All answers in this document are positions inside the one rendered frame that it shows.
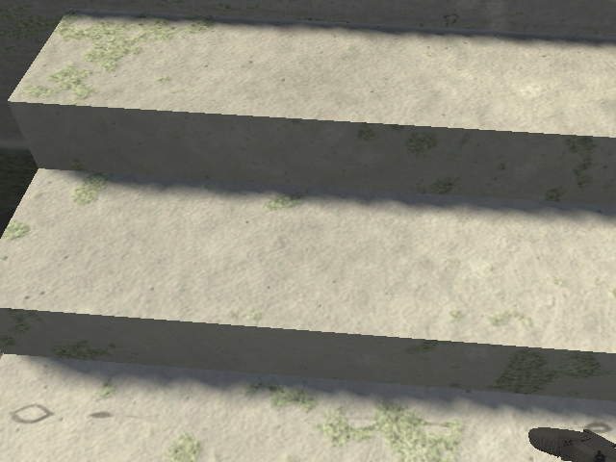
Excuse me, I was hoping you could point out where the right robot hand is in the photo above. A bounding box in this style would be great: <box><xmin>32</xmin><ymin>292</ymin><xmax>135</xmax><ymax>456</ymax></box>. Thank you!
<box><xmin>528</xmin><ymin>427</ymin><xmax>616</xmax><ymax>462</ymax></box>

